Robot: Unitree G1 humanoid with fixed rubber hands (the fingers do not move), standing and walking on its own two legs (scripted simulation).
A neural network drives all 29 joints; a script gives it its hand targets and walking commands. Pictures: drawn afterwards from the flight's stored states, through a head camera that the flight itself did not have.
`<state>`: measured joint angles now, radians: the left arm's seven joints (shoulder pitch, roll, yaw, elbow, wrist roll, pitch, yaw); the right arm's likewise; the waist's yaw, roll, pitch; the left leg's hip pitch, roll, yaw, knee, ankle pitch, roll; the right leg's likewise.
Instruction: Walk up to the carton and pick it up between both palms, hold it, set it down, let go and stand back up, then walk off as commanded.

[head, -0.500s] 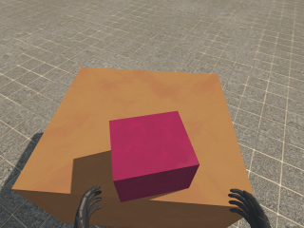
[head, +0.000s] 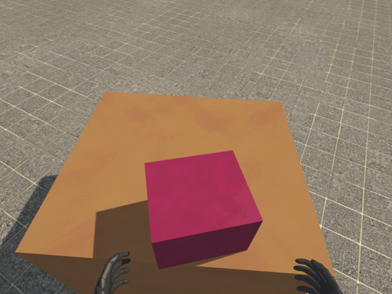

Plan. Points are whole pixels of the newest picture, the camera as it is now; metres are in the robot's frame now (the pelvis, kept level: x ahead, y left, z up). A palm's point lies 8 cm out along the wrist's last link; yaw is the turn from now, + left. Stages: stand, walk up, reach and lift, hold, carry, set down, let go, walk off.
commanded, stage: set down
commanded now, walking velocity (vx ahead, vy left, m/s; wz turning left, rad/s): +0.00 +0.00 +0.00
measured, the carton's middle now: (197, 207) +0.38 +0.03 -0.13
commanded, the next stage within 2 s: let go in 0.80 s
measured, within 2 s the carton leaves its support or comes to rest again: neither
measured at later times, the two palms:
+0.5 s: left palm out of the picture +0.15 +0.22 -0.07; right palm out of the picture +0.15 -0.22 -0.07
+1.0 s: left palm (92, 293) +0.15 +0.23 -0.08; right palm out of the picture +0.15 -0.22 -0.08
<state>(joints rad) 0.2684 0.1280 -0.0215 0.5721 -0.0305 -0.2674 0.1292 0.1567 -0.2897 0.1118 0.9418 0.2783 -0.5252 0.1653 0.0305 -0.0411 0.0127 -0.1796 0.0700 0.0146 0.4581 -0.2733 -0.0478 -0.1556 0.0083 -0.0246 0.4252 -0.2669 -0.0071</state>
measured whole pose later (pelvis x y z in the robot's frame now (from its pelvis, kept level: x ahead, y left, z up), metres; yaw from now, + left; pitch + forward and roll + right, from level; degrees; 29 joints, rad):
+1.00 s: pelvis +0.00 +0.01 +0.00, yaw -1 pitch -2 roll -1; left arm 0.23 0.20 0.02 0.48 -0.01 0.07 0.02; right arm 0.17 -0.20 0.01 0.79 0.05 -0.28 0.04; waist 0.02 -0.03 0.07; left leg -0.09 0.06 0.04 0.38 -0.24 -0.04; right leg -0.08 0.00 0.00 0.35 -0.23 0.01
